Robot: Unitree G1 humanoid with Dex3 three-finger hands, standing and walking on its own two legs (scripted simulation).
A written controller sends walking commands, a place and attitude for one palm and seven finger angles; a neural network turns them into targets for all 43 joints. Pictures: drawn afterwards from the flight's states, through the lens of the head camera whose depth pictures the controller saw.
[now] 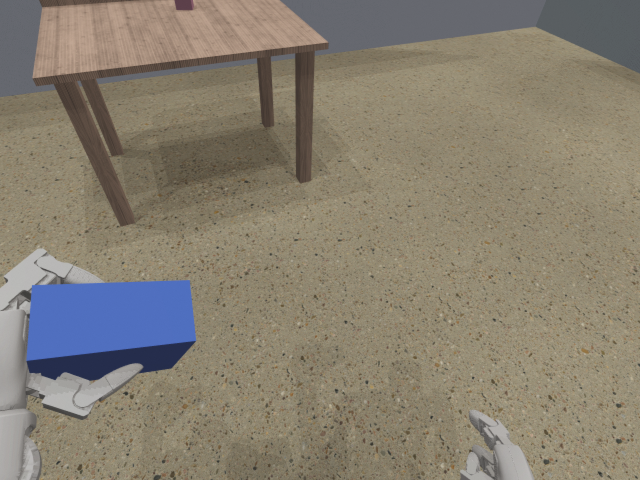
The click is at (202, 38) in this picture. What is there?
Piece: table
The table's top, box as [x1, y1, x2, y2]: [32, 0, 328, 85]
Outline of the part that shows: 32,78 36,85 42,85 327,48 328,42 279,0 193,0 194,6 192,10 176,10 173,0 137,0 42,7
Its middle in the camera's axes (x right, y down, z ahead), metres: -0.58 -0.86 +1.57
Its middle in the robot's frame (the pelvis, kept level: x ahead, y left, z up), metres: +1.71 +0.66 -0.09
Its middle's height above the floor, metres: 0.68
